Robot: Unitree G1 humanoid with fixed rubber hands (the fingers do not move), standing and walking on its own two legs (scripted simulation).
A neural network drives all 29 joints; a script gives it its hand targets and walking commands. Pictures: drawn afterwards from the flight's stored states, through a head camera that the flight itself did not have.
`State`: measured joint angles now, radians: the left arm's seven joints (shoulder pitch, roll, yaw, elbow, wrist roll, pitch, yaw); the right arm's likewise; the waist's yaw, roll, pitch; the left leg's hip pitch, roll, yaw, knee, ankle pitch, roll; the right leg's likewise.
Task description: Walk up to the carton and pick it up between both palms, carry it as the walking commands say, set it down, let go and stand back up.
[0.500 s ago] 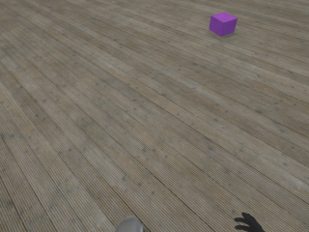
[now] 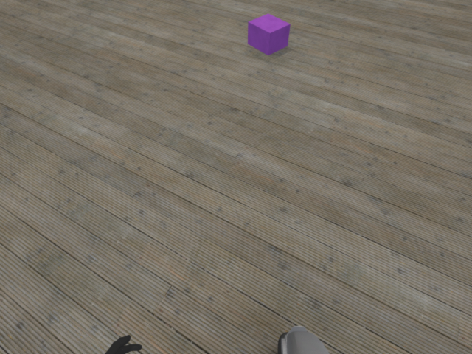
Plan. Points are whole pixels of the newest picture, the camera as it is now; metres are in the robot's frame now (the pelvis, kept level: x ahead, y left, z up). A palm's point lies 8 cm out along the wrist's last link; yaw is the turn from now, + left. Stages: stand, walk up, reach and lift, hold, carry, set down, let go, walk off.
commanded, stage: walk up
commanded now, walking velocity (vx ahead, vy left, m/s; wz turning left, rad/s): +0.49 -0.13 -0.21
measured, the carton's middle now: (268, 34) +2.43 -0.37 -0.68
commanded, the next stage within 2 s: none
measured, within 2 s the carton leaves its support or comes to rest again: neither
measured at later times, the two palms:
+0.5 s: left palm (143, 323) +0.22 +0.18 -0.11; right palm (357, 213) +0.42 -0.28 -0.12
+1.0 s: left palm (189, 139) +0.70 +0.12 -0.13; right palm (372, 205) +0.45 -0.34 -0.15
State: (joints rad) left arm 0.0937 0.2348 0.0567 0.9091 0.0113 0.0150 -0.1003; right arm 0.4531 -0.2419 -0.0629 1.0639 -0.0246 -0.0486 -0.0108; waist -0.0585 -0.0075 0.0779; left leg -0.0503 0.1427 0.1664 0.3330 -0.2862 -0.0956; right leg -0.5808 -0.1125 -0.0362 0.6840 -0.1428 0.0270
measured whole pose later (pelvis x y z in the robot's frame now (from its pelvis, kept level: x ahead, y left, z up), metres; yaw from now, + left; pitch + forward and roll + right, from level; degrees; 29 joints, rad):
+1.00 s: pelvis +0.57 -0.11 -0.01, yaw -3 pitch +1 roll +2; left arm 0.11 0.21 0.05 0.98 0.02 -0.05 -0.07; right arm 0.47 -0.21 -0.06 1.10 -0.02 -0.06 0.01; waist -0.07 0.01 0.04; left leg -0.05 0.16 0.13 0.43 -0.38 -0.08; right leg -0.47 -0.12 -0.11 0.54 -0.15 0.04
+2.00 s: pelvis +1.08 -0.20 -0.02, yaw -4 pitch +1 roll +1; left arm 0.11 0.19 0.05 0.99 0.03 -0.08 -0.03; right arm 0.44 -0.22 -0.06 1.12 -0.03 -0.04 0.01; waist -0.06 0.05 0.04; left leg -0.21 0.16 0.06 0.86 -0.49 -0.01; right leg -0.44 -0.09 -0.14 0.61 -0.19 -0.02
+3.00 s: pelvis +1.63 -0.27 -0.02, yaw -4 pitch +2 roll +1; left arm 0.07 0.19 0.04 0.98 0.03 -0.08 -0.04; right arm 0.43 -0.21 -0.04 1.13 -0.03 -0.05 0.01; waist -0.07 0.05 0.07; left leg -0.14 0.16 0.08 0.80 -0.46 -0.04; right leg -0.46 -0.07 -0.16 0.61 -0.19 -0.04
